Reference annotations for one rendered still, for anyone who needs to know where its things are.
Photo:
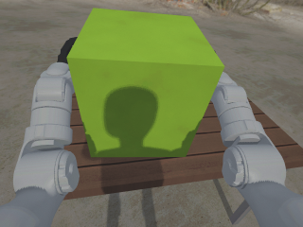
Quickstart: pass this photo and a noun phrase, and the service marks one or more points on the left robot hand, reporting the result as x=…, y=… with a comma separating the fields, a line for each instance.
x=66, y=49

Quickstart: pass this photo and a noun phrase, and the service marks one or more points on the table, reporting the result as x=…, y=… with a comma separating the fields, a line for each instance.
x=204, y=160

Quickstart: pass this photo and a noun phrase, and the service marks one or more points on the right robot forearm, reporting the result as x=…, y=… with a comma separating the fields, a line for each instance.
x=239, y=126

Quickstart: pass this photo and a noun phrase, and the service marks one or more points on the robot left upper arm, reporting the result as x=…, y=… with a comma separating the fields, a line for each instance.
x=41, y=181

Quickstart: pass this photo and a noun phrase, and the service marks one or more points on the carton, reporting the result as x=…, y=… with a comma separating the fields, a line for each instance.
x=142, y=81

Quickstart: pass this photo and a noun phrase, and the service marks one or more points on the robot right upper arm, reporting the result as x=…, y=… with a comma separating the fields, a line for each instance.
x=258, y=172

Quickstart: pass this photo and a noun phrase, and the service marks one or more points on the left robot forearm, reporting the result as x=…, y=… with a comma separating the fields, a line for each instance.
x=51, y=110

